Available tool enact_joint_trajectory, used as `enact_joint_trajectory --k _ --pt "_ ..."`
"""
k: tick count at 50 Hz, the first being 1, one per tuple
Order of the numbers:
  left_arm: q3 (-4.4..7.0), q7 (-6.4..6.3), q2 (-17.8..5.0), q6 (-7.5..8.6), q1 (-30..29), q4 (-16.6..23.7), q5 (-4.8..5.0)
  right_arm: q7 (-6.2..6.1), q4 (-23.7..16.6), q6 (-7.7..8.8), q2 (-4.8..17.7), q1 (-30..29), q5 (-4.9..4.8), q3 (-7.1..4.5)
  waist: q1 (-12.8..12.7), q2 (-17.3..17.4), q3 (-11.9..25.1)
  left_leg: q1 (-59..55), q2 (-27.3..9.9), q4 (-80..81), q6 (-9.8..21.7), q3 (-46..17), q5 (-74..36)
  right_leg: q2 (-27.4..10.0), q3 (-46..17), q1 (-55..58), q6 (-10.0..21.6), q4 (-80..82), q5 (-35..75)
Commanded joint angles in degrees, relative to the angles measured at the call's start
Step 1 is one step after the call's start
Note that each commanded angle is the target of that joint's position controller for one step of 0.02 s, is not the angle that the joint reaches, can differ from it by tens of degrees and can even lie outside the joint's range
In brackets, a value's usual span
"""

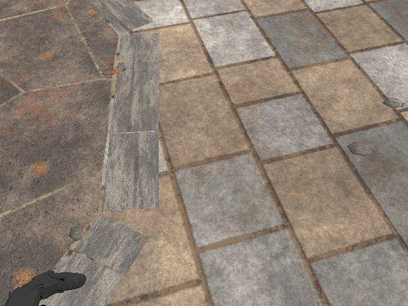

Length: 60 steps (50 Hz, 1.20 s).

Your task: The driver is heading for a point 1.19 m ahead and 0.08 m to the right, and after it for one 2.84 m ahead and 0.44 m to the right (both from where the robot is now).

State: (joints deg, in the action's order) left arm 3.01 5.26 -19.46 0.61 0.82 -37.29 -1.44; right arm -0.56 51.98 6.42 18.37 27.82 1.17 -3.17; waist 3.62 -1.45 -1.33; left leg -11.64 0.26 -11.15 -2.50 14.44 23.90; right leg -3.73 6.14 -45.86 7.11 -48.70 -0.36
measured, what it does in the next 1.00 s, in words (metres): walks ahead: right foot, then left foot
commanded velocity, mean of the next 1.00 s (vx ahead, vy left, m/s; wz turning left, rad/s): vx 1.00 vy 0.00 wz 0.02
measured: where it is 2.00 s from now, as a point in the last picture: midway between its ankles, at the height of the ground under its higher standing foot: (205, 31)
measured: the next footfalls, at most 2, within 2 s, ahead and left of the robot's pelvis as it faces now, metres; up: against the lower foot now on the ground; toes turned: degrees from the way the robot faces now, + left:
right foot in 0.08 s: +0.28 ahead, -0.06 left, +0.00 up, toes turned -10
left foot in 0.52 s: +0.74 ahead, -0.03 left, +0.00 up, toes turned -15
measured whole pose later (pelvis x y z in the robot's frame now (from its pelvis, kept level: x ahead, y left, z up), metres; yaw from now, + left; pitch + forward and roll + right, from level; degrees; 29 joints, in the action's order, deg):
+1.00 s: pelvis +0.95 -0.14 +0.00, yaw +4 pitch +3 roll -1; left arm -2.2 -0.5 -14.7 5.8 -2.6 -33.2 -3.1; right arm 0.7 50.1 3.6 18.5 28.2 -0.7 -4.9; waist 7.7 1.1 -1.5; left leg 1.8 7.5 -45.0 6.7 -14.4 27.0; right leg -0.6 -1.3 -29.9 -0.7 -32.9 -6.3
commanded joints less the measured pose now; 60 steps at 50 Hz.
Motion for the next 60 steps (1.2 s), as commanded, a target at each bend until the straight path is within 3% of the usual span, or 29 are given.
enact_joint_trajectory --k 1,3,4,5,6,7,9,12,15,19,22,24,26,27,28,29,31,35,39,44,46,47,48,49,50,51,53,57,60 --pt "-0.6 0.31 -0.74 0.31 6.41 0.82 0.22 -0.74 -6.21 0.65 9.05 -8.13 0.11 -1.34 -9.06 5.62 -0.13 11.65 -12.59 -6.89 5.09 0.98 -76.17 6.69 5.5 22.39 2.86 5.13 0.08" --pt "1.63 -1.0 -5.45 0.42 25.36 -4.37 0.07 -1.2 -7.85 -1.61 12.18 -11.38 0.72 -2.28 -18.74 6.61 9.96 14.66 -14.57 -33.52 5.59 -0.82 -82.12 9.57 2.63 42.83 5.85 6.59 -5.88" --pt "3.31 -2.47 -8.37 0.12 32.88 -7.42 0.05 -0.71 -7.71 -2.07 11.18 -11.17 1.27 -2.14 -20.67 2.73 12.83 24.35 -11.17 -53.33 4.66 -1.07 -59.83 9.48 -1.61 56.14 7.24 9.26 -9.79" --pt "4.62 -3.76 -12.96 -0.75 27.54 -7.15 1.21 0.44 -9.19 -1.6 2.53 -11.39 1.98 0.03 -14.36 -11.87 7.06 42.21 -0.4 -77.35 2.83 -2.36 0.16 1.39 -15.95 58.92 9.02 10.83 -8.71" --pt "5.67 -3.74 -19.49 -1.23 24.38 -3.59 -0.47 0.6 -16.49 -0.5 3.49 -6.53 0.29 0.69 -8.98 -16.76 20.62 60.51 3.04 -89.39 1.19 -14.59 6.1 -10.61 -48.42 75.19 21.59 23.38 -15.42" --pt "5.61 -4.44 -16.17 -1.43 24.51 -2.53 0.07 0.43 -16.86 0.86 6.69 -13.08 1.26 0.79 -11.83 -3.25 17.97 64.0 -0.68 -84.72 1.92 -19.69 -0.57 -11.35 -53.53 71.1 19.29 32.64 -24.83" --pt "4.26 -5.2 -11.14 -0.17 21.0 -4.51 0.44 0.25 -16.56 1.03 5.95 -15.83 1.79 1.4 -5.98 5.67 3.46 58.41 -5.33 -71.74 1.68 -19.49 -4.11 -7.55 -44.79 50.17 14.79 35.12 -19.65" --pt "2.35 -5.37 -6.99 2.44 17.98 -4.47 0.84 0.55 -15.59 -2.73 4.15 -13.12 3.29 2.14 -0.59 6.65 -0.95 47.91 -8.6 -60.22 -0.5 -18.66 -1.65 -2.05 -32.77 31.39 13.5 36.43 -10.04" --pt "2.07 -4.8 -5.96 4.28 19.42 -5.65 1.09 1.64 -19.65 -3.14 0.95 -23.01 2.49 3.53 -2.85 4.11 -5.17 45.31 -9.31 -42.77 -0.67 -14.67 -14.67 2.36 -24.77 24.65 11.41 40.98 -4.15" --pt "2.34 -3.94 -6.62 5.71 23.09 -7.47 2.44 2.75 -20.2 -2.52 -0.15 -28.89 0.43 3.86 -7.21 2.09 -3.98 37.47 -5.95 -24.92 2.92 -11.74 -37.33 1.74 -20.18 31.2 6.91 44.33 8.09" --pt "2.31 -4.51 -8.08 5.94 25.46 -9.5 1.28 2.36 -20.19 -2.36 2.21 -30.88 0.25 2.74 -8.41 0.75 -3.24 39.63 -3.15 -18.58 6.72 -9.65 -33.5 -1.28 -16.43 46.75 4.16 41.57 25.24" --pt "2.63 -5.48 -10.24 5.39 25.55 -10.37 -0.17 2.0 -18.2 -2.33 4.8 -24.65 0.11 1.27 -4.77 -2.89 2.12 34.49 1.62 -19.4 8.71 -7.79 -23.49 -3.35 -13.42 54.54 1.94 31.39 48.17" --pt "2.8 -6.47 -10.65 3.74 20.75 -9.87 -2.38 0.85 -11.32 -2.98 8.12 -2.7 -0.55 -0.81 6.91 -3.83 11.11 16.36 3.85 -19.47 11.16 -7.57 -15.16 -3.15 -8.91 51.47 0.43 5.61 55.68" --pt "1.85 -6.75 -7.52 3.73 18.41 -8.51 -2.77 0.11 -8.8 -3.52 11.64 8.85 -0.15 -2.19 11.68 1.31 15.8 2.49 -3.25 -23.48 13.89 -17.08 -3.6 0.04 -6.2 38.42 -0.33 -18.27 37.8" --pt "0.2 -5.0 -0.36 5.1 24.7 -5.56 0.46 0.64 -8.02 -3.83 15.82 5.88 0.39 -3.52 1.9 25.88 19.19 -11.27 -16.2 -10.76 23.46 -56.77 8.25 13.02 -6.73 12.05 -5.21 -38.8 -18.49" --pt "-0.63 -5.36 -3.09 5.93 21.79 -5.18 -0.84 1.76 -9.82 -4.01 11.42 -1.56 0.12 -3.18 1.77 14.13 15.02 -9.78 -17.1 -3.5 25.08 -66.22 10.12 9.63 -11.95 1.88 -3.81 -40.71 -20.33" --pt "-1.19 -5.0 -4.33 6.81 12.38 -2.9 -1.4 1.95 -8.81 -3.6 6.57 -4.09 -0.25 -2.38 0.31 -1.65 4.86 5.88 -14.11 -2.85 22.18 -52.21 1.62 3.13 -13.03 3.77 -3.78 -31.07 -14.71" --pt "-2.85 -4.13 -1.64 3.76 9.34 0.79 -3.52 1.24 -5.75 -2.17 5.96 -2.94 -0.76 -1.66 -5.01 1.73 -2.27 23.15 -6.18 0.81 20.49 -41.54 -5.73 -0.29 -10.95 8.23 -7.17 -16.65 -18.66" --pt "-4.53 -3.05 -0.34 3.86 -3.91 6.26 -1.56 1.52 -6.57 -1.64 7.17 -3.18 -1.13 -2.66 -2.1 2.78 -6.54 33.7 -1.91 6.07 18.44 -36.11 -13.64 0.03 -6.53 14.81 -10.1 5.45 -3.07" --pt "-4.2 -3.71 -1.06 4.27 -7.87 8.09 -0.53 1.53 -5.39 -1.69 8.64 0.74 -2.01 -3.71 1.37 4.05 -2.18 22.84 -2.97 -0.08 14.03 -36.61 -35.32 3.07 -6.46 22.74 -8.66 17.49 6.4" --pt "-2.93 -4.65 -3.59 4.61 -2.6 6.72 -0.62 0.9 -5.27 -1.98 10.05 0.48 -1.64 -4.03 -1.16 4.04 2.55 18.49 -2.88 -10.15 11.74 -36.43 -49.34 5.54 -6.45 31.21 -7.44 20.4 -0.92" --pt "-1.85 -5.39 -5.53 4.93 5.44 4.61 -0.47 1.02 -5.42 -1.94 11.93 -0.78 -1.36 -4.4 -5.48 3.67 7.91 18.94 -1.55 -20.65 10.59 -35.19 -53.42 5.92 -6.27 40.66 -6.6 20.56 -5.07" --pt "-0.48 -6.47 -8.06 5.3 16.34 2.33 -0.88 1.28 -6.22 -1.44 11.56 -3.41 -1.25 -4.35 -11.36 3.39 13.3 26.68 0.71 -34.43 9.66 -34.27 -46.64 1.0 -10.25 54.5 -5.22 18.81 -10.15" --pt "1.28 -7.78 -12.33 5.31 29.79 0.62 -2.34 1.01 -8.15 -0.69 4.07 -4.82 -0.84 -2.4 -15.22 -4.99 22.3 35.43 3.45 -53.41 10.34 -29.28 -17.57 -14.22 -24.73 67.97 -3.45 18.83 -30.35" --pt "2.3 -7.3 -16.32 4.64 24.57 0.61 -2.87 1.02 -11.89 -1.18 -0.17 1.94 -3.74 -0.6 -8.06 -23.67 29.49 50.76 7.0 -68.14 8.73 -22.76 5.51 -26.9 -57.44 74.86 3.25 31.26 -43.9" --pt "1.87 -7.01 -9.36 4.03 18.92 1.83 -2.35 0.36 -9.62 -2.56 4.67 -3.62 -1.89 -0.97 -8.77 -10.7 18.95 57.36 1.07 -70.19 9.35 -21.12 -1.42 -22.42 -52.94 66.69 2.92 33.29 -49.11" --pt "0.22 -6.33 -2.52 4.25 16.83 -0.34 -2.28 1.75 -10.31 -3.23 4.59 -11.89 0.15 -1.12 -8.64 -0.06 6.35 55.79 -2.04 -64.81 8.59 -19.63 -7.65 -16.08 -33.62 52.59 1.64 33.17 -25.5" --pt "-0.66 -5.18 0.71 6.43 22.75 -7.67 -0.33 3.67 -14.31 -4.21 -1.16 -17.47 1.72 0.8 -4.47 -3.4 0.32 55.51 -2.37 -56.59 7.46 -22.48 -3.7 -10.48 -22.93 43.48 2.39 36.89 -10.62" --pt "0.25 -5.12 -2.29 6.6 19.61 -8.26 0.86 4.89 -19.52 -3.62 1.0 -26.1 2.59 1.9 -1.79 -3.6 -4.26 54.24 -5.38 -39.11 5.59 -17.77 -12.55 -8.45 -17.82 37.21 3.42 42.52 -8.44"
